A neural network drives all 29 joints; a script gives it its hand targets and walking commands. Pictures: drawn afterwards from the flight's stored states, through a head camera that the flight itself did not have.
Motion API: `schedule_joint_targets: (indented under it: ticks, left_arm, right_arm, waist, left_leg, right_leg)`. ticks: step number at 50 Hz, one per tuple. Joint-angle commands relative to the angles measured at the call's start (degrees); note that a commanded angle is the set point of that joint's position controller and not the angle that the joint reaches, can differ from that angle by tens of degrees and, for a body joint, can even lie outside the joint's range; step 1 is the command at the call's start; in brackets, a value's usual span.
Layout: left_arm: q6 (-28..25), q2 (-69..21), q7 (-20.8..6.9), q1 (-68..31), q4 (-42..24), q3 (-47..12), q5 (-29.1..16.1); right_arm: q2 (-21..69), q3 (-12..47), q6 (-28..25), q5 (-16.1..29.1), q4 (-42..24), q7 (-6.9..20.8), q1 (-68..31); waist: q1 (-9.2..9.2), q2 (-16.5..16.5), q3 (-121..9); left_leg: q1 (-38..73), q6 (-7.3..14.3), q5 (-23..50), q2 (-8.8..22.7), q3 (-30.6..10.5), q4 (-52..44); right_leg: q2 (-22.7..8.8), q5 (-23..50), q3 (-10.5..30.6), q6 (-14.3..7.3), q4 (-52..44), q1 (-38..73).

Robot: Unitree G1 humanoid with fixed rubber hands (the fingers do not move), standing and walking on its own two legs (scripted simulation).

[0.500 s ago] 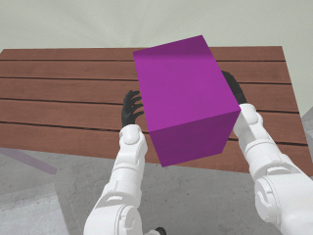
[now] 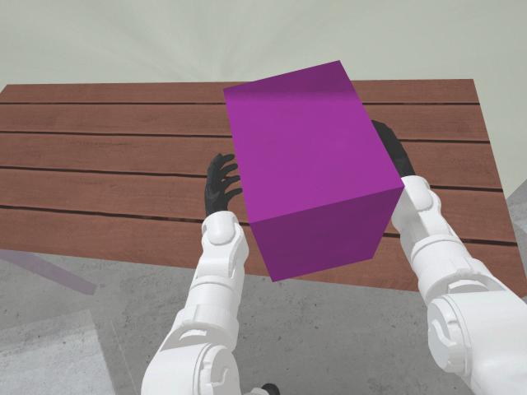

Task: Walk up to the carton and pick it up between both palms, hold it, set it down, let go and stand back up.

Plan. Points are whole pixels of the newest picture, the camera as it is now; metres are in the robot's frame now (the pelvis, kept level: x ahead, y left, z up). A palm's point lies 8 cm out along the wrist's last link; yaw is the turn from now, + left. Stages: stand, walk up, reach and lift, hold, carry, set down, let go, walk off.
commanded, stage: reach and lift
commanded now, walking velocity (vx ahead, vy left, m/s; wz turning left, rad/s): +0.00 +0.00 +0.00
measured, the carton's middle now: (303, 180) +0.45 +0.09 +0.02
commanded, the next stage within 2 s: none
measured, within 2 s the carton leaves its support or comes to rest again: leaves its support in 0.74 s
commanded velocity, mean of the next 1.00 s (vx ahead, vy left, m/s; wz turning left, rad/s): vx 0.00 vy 0.00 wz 0.00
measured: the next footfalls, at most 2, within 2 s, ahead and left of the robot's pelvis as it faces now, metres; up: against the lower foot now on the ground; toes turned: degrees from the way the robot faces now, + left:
none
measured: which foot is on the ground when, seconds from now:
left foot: down 0.00-1.00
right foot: down 0.00-1.00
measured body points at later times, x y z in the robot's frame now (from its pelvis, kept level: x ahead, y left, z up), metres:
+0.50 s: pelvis +0.00 +0.00 +0.00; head +0.11 -0.01 +0.44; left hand +0.37 +0.21 +0.03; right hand +0.48 -0.04 +0.03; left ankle +0.01 +0.15 -0.73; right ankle +0.02 -0.10 -0.73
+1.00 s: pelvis -0.01 +0.00 +0.00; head +0.05 -0.03 +0.44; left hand +0.36 +0.20 +0.05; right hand +0.46 -0.05 +0.06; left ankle +0.01 +0.15 -0.73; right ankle +0.02 -0.10 -0.73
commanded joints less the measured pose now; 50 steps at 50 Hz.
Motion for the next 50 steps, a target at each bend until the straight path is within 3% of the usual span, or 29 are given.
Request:
schedule_joint_targets:
  ticks: [1, 2, 6, 10, 12, 14, 15, 18, 20, 21, 26, 29, 34, 39, 41, 43, 44, 46, 47, 48, 50]
  left_arm:
    - [-5.39, -27.78, -8.03, -30.94, -5.4, -17.93, 2.13]
    - [-5.52, -28.4, -8.03, -30.9, -5.17, -18.25, 2.09]
    - [-5.63, -28.77, -8.16, -31.11, -3.94, -18.87, 1.54]
    - [-5.77, -28.96, -7.91, -32.85, -4.23, -18.8, 1.43]
    - [-5.87, -30.42, -7.78, -33.06, -4.58, -20.62, 0.95]
    - [-5.67, -30.31, -7.63, -33.21, -3.9, -20.28, 1.29]
    - [-5.51, -29.92, -7.69, -32.21, -1.98, -19.32, 1.55]
    - [-5.86, -30.55, -7.6, -33.6, -2.97, -20.2, 0.94]
    - [-5.74, -30.45, -7.59, -33.69, -3.11, -20.45, 0.68]
    - [-6.06, -32.01, -7.44, -34.53, -4.04, -21.85, 0.31]
    - [-5.81, -32.08, -6.96, -35.77, -4.8, -23.12, -0.55]
    - [-5.49, -32.53, -6.64, -34.85, -5.92, -24.33, -1.19]
    - [-4.05, -33.15, -6.17, -36.46, -5.63, -25.94, -2.95]
    - [-2.05, -33.39, -5.43, -36.98, -6.42, -26.81, -3.93]
    - [-0.74, -33.23, -5.35, -38.02, -6.31, -27.21, -3.81]
    - [0.79, -32.48, -5.25, -38.77, -5.74, -26.8, -4.02]
    - [1.33, -32.7, -5.24, -39.44, -5.93, -26.52, -4.24]
    - [2.22, -32.02, -5.03, -40.27, -6.75, -25.61, -4.43]
    - [3.09, -31.38, -5.11, -40.95, -7.53, -25.98, -5.1]
    - [3.79, -31.99, -5.03, -42.14, -7.72, -26.15, -5.32]
    - [5.43, -32.15, -4.61, -43.64, -7.64, -26.53, -5.49]
  right_arm:
    - [35.95, 2.63, -3.99, -7.51, -0.59, 3.48, -32.76]
    - [36.55, 3.43, -4.11, -7.73, -0.46, 3.51, -33.23]
    - [37.24, 4.29, -3.69, -7.12, 0.1, 3.14, -33.03]
    - [37.6, 4.17, -3.41, -6.54, 0.46, 3.48, -33.35]
    - [38.27, 5.46, -3.77, -6.19, 0.98, 3.16, -33.22]
    - [38.09, 5.18, -3.69, -5.69, 1.04, 3.16, -33.43]
    - [37.92, 5.1, -3.56, -6.17, -0.29, 3.05, -34.66]
    - [38.65, 5.83, -3.63, -5.91, -1.02, 2.86, -35.08]
    - [38.05, 6.0, -3.27, -5.9, 0.03, 2.49, -35.06]
    - [39.06, 7.48, -4.27, -5.38, -3.08, 2.46, -36.65]
    - [38.98, 9.43, -3.99, -3.98, -4.35, 2.28, -38.08]
    - [40.31, 11.19, -4.01, -3.37, -5.08, 2.08, -37.91]
    - [40.29, 13.19, -2.91, -1.72, -7.55, 2.19, -39.58]
    - [41.29, 15.07, -1.16, -0.05, -9.98, 2.42, -41.4]
    - [41.06, 13.89, -0.25, 0.76, -9.75, 2.36, -42.15]
    - [41.5, 14.23, 1.11, 2.09, -10.42, 2.6, -43.03]
    - [40.91, 13.67, 1.62, 1.94, -10.42, 2.72, -43.94]
    - [41.45, 14.21, 3.18, 2.84, -9.7, 2.83, -43.87]
    - [41.66, 15.06, 3.78, 3.96, -10.8, 2.81, -45.0]
    - [41.21, 13.66, 4.53, 3.66, -10.68, 2.89, -45.49]
    - [41.47, 12.53, 5.85, 4.46, -10.81, 3.13, -47.25]
  waist:
    - [-3.44, -9.51, -48.38]
    - [-2.75, -9.34, -47.97]
    - [-3.62, -10.34, -47.54]
    - [-3.05, -9.3, -48.44]
    - [-3.87, -8.76, -48.93]
    - [-3.76, -8.83, -48.53]
    - [-3.27, -10.54, -48.34]
    - [-3.72, -9.17, -49.91]
    - [-3.62, -9.99, -49.26]
    - [-3.92, -9.56, -53.38]
    - [-3.92, -8.75, -54.22]
    - [-3.07, -9.28, -54.88]
    - [-3.68, -10.43, -57.24]
    - [-2.98, -10.28, -57.71]
    - [-3.91, -9.08, -56.32]
    - [-2.74, -8.7, -55.72]
    - [-3.41, -10.29, -55.0]
    - [-2.21, -11.01, -51.83]
    - [-2.22, -10.13, -54.54]
    - [-3.38, -10.75, -53.48]
    - [-3.58, -9.41, -52.42]
  left_leg:
    - [17.74, -1.25, 30.9, -4.2, 6.86, -2.51]
    - [17.17, -1.29, 31.14, -4.3, 6.76, -2.26]
    - [16.24, -0.86, 30.33, -4.48, 6.54, -2.53]
    - [16.13, -1.21, 29.47, -4.34, 6.54, -2.42]
    - [17.16, -1.64, 32.36, -4.49, 6.2, -1.7]
    - [16.84, -1.37, 30.85, -4.56, 6.2, -1.63]
    - [15.81, -0.93, 29.56, -4.38, 6.04, -1.74]
    - [16.08, -1.34, 30.92, -4.57, 5.89, -1.58]
    - [16.94, -1.34, 32.18, -4.46, 5.7, -1.2]
    - [16.95, -1.52, 32.68, -4.52, 5.43, -1.29]
    - [17.88, -1.35, 33.52, -4.69, 5.0, -0.77]
    - [17.96, -1.51, 35.18, -4.72, 4.61, -0.35]
    - [18.17, -1.22, 34.26, -4.78, 4.11, 0.07]
    - [19.4, -0.93, 33.39, -4.82, 3.66, 0.27]
    - [20.79, -1.18, 33.89, -4.72, 3.3, 0.02]
    - [20.85, -1.0, 31.94, -5.09, 3.19, 0.18]
    - [21.13, -0.81, 31.08, -4.81, 2.86, -0.49]
    - [20.84, -0.61, 29.72, -4.97, 3.07, -0.74]
    - [20.74, -0.49, 30.39, -5.13, 3.28, -0.44]
    - [21.37, -0.48, 28.18, -5.11, 2.7, -1.09]
    - [21.99, -0.82, 27.52, -5.04, 2.63, -1.38]
  right_leg:
    - [-0.45, 28.43, -3.16, 0.01, 2.08, 35.62]
    - [-0.44, 28.46, -3.05, 0.09, 2.39, 35.45]
    - [-0.55, 29.99, -3.17, 0.54, 2.49, 36.92]
    - [-0.69, 28.63, -2.99, 0.63, 2.46, 37.01]
    - [-0.49, 31.43, -3.17, 0.4, 2.88, 36.5]
    - [-0.46, 30.05, -3.19, 0.43, 2.56, 36.05]
    - [-0.57, 29.12, -3.01, 0.66, 2.58, 36.2]
    - [-0.6, 31.06, -3.12, 0.73, 2.91, 37.92]
    - [-0.21, 31.43, -3.38, 0.75, 3.23, 37.24]
    - [-0.31, 33.86, -3.22, 0.82, 3.24, 38.83]
    - [-0.16, 34.62, -3.55, 0.96, 3.39, 38.26]
    - [0.06, 36.87, -3.52, 1.09, 3.78, 38.93]
    - [0.18, 37.7, -3.68, 1.36, 4.13, 40.07]
    - [0.68, 35.76, -3.42, 1.64, 3.73, 39.8]
    - [0.89, 34.96, -4.16, 1.55, 3.46, 39.93]
    - [0.75, 33.67, -3.55, 1.62, 3.08, 40.58]
    - [0.87, 33.08, -3.67, 1.72, 2.71, 40.35]
    - [0.98, 31.13, -3.69, 1.88, 2.77, 40.44]
    - [0.61, 33.29, -3.36, 2.26, 3.33, 42.48]
    - [0.8, 30.67, -3.49, 2.25, 2.64, 41.98]
    - [1.1, 28.19, -3.49, 1.88, 2.03, 40.91]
